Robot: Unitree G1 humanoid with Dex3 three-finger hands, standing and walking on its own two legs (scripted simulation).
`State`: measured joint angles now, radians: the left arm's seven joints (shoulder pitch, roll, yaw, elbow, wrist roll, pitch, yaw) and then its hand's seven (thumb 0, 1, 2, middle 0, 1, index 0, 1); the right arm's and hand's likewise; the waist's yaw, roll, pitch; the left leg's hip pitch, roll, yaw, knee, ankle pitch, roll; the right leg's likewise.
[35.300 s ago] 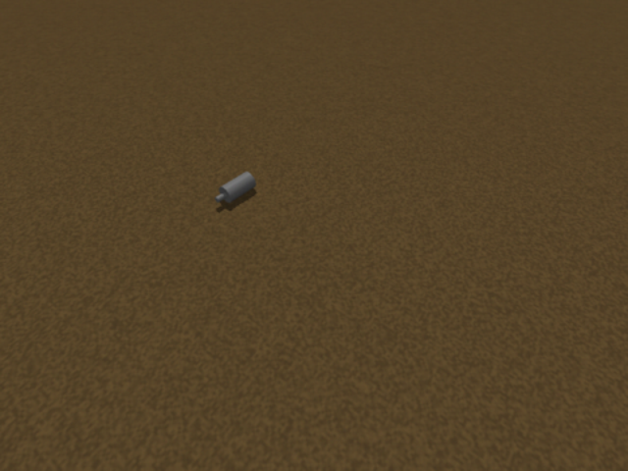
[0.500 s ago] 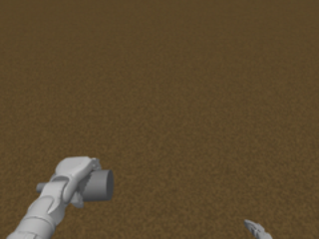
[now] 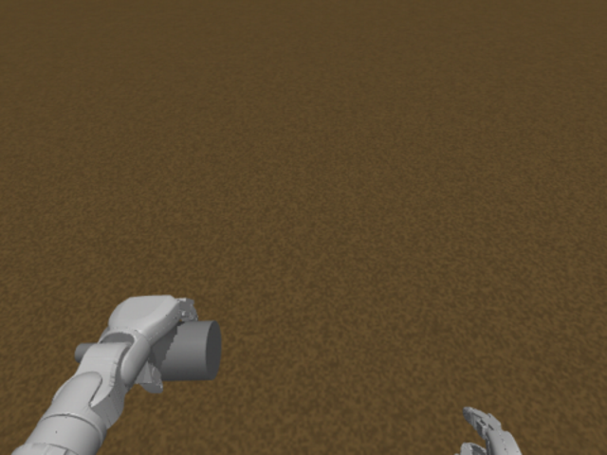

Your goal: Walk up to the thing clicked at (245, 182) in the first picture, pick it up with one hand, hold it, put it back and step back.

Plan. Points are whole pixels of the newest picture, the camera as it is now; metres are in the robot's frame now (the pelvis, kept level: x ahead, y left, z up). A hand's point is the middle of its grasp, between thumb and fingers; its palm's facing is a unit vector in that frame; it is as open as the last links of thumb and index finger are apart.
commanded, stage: hold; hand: left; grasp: from above
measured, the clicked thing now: (147, 351) +0.30 +0.25 -0.05
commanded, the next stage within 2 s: crouch in 0.64 s
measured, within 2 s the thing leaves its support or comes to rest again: neither
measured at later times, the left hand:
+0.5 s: hand (154, 345) +0.30 +0.22 -0.03, palm faces -0.46 -0.04 -0.89, open 11.0 cm
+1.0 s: hand (156, 347) +0.30 +0.23 -0.05, palm faces -0.46 -0.04 -0.89, open 11.1 cm
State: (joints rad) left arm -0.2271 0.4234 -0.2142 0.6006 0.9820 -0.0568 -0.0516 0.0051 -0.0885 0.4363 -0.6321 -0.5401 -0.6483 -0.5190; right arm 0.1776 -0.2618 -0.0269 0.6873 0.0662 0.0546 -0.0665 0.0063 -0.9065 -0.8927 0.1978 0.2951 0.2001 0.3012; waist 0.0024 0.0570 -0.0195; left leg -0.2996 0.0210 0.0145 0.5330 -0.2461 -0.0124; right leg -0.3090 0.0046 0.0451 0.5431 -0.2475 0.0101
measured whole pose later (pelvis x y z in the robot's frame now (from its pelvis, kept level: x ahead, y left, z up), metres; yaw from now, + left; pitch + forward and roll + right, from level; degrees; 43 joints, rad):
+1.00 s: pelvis +0.01 +0.00 +0.00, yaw +1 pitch +2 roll +0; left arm -0.25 0.41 -0.20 0.69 1.02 -0.09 0.00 0.00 -0.10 0.47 -0.62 -0.57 -0.63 -0.55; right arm 0.17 -0.25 -0.03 0.67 0.06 0.10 -0.06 0.01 -0.90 -0.89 0.20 0.30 0.20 0.30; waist -0.01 0.03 -0.01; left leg -0.30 0.01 0.01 0.51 -0.25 -0.01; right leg -0.30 -0.01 0.04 0.52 -0.25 0.02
